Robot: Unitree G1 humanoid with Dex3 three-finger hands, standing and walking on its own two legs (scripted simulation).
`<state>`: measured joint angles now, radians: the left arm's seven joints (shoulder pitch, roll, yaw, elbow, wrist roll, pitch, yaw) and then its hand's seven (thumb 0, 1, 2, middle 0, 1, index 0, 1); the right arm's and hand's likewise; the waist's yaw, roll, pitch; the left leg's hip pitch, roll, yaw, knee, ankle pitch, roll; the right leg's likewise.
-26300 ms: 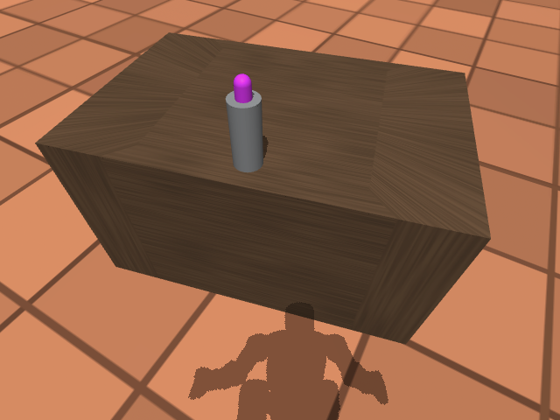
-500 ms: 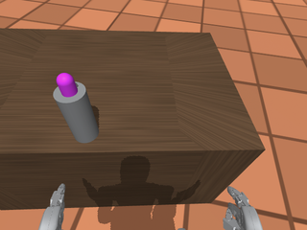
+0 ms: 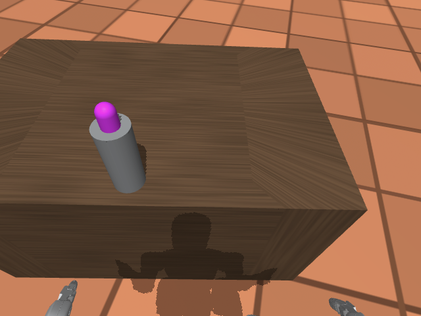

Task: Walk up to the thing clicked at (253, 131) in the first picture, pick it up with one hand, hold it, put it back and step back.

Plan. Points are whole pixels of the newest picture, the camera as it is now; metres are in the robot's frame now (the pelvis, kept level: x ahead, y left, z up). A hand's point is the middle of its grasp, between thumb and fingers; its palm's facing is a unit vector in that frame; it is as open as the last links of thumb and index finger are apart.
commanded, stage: stand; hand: left
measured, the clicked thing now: (118, 148) +0.45 +0.21 +0.04
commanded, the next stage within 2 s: none
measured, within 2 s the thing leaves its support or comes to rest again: neither
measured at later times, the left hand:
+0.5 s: hand out of the picture +0.03 +0.24 -0.12, palm faces +0.01 -0.94 -0.35, open 10.2 cm
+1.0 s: hand out of the picture +0.04 +0.24 -0.11, palm faces +0.01 -0.94 -0.34, open 7.4 cm
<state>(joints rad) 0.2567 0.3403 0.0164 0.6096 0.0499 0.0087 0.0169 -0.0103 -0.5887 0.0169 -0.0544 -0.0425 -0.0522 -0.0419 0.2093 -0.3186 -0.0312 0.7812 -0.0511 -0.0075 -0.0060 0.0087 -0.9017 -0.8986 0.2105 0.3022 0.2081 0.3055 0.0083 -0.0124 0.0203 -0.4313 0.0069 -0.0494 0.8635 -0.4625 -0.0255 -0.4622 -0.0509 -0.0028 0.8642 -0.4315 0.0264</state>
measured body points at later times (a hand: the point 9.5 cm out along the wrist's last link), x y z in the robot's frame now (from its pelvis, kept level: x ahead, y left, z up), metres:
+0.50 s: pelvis -0.01 -0.01 +0.04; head -0.01 -0.02 +0.49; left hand +0.03 +0.29 -0.09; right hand +0.07 -0.29 -0.10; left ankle +0.00 +0.14 -0.70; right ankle +0.01 -0.14 -0.70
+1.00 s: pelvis -0.02 -0.01 +0.05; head -0.02 -0.01 +0.50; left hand +0.04 +0.29 -0.09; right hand +0.03 -0.31 -0.09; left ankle +0.00 +0.14 -0.70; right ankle +0.01 -0.14 -0.70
